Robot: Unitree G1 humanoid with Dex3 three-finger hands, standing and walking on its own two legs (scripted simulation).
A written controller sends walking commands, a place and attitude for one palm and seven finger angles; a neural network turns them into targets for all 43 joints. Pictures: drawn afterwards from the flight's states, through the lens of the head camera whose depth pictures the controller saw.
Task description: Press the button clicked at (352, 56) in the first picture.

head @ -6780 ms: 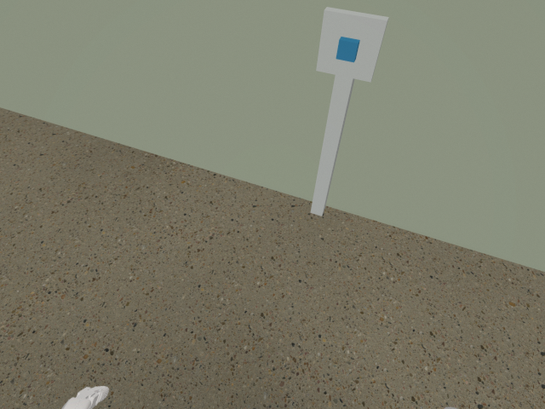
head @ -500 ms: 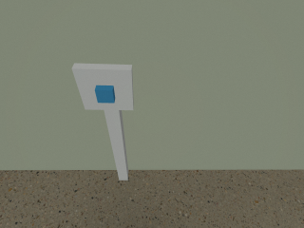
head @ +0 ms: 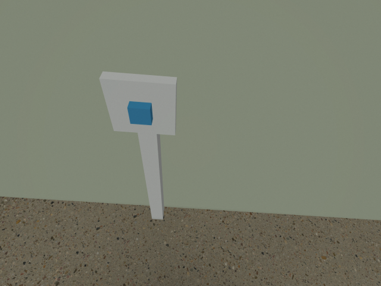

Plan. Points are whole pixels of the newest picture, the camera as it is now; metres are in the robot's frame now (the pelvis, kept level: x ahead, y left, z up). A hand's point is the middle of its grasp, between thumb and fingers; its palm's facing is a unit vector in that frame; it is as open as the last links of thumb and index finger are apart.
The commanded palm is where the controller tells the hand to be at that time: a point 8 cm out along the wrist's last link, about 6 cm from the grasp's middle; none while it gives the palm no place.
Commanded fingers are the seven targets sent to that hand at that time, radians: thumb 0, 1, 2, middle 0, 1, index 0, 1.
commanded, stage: come to a stop and stand still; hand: left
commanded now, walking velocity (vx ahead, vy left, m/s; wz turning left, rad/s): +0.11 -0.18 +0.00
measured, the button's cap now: (140, 112) +0.50 +0.17 +0.05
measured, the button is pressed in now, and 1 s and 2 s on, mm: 0 0 0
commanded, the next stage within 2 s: look again from close up in 1.00 s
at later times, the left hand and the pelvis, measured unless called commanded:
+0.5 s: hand out of the picture -0.04 +0.13 -0.17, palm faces +0.01 -0.99 -0.16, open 7.4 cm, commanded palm none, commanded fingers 0.00 0.90 0.90 -0.20 -0.30 -0.20 -0.30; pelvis -0.02 -0.02 +0.01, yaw -1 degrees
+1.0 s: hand out of the picture -0.07 +0.08 -0.17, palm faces +0.06 -0.99 -0.11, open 7.4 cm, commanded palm none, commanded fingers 0.00 0.90 0.90 -0.20 -0.30 -0.20 -0.30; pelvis -0.02 -0.05 +0.01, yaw +0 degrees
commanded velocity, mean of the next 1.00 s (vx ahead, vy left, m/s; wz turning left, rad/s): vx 0.01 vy -0.03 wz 0.00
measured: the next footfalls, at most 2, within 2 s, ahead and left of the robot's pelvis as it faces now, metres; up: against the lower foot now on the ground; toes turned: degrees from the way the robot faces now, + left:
right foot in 0.38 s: -0.01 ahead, -0.15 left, +0.00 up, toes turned -4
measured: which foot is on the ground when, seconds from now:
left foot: down 0.00-1.00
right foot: up 0.00-0.36, down 0.38-1.00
